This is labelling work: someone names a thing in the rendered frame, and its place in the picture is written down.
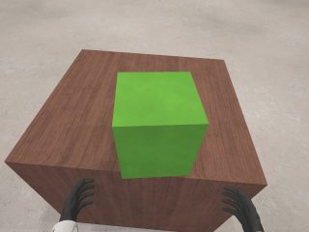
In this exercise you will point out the pedestal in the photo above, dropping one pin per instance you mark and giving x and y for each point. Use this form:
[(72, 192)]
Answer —
[(71, 138)]

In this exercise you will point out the carton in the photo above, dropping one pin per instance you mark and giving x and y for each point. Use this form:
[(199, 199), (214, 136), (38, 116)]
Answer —
[(159, 124)]

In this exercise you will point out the left robot hand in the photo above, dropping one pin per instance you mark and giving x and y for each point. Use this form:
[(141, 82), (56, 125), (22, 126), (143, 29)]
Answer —
[(72, 205)]

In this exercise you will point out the right robot hand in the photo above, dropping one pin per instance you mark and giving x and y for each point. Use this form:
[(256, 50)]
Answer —
[(245, 211)]

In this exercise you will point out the left robot forearm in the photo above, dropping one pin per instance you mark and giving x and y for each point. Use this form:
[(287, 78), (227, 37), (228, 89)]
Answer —
[(65, 226)]

